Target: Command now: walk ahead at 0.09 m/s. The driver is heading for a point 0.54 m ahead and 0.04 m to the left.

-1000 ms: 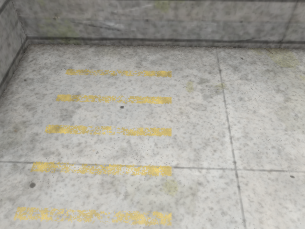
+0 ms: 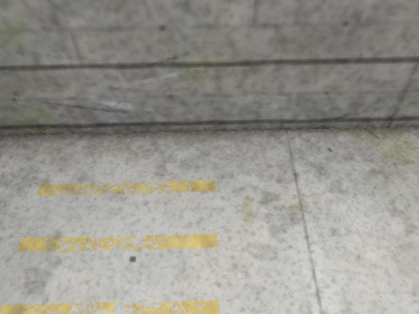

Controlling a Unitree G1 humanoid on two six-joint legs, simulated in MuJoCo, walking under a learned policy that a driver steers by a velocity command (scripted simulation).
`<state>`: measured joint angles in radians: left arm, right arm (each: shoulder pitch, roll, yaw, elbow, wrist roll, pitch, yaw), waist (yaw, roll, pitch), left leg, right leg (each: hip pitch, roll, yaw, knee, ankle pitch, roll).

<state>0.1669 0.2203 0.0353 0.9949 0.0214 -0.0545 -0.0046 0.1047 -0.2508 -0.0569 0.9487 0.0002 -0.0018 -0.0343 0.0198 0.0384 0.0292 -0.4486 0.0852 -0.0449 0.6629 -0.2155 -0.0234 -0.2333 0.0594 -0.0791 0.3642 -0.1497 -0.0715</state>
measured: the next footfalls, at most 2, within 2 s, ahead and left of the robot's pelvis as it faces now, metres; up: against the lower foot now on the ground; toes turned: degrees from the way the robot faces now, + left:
left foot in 0.06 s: +0.11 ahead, +0.15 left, +0.00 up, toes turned +1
right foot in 1.42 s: +0.53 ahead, -0.06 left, +0.00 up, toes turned -3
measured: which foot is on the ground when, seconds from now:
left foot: up 0.00-0.04, down 0.06-1.00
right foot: down 0.00-0.94, up 0.96-1.00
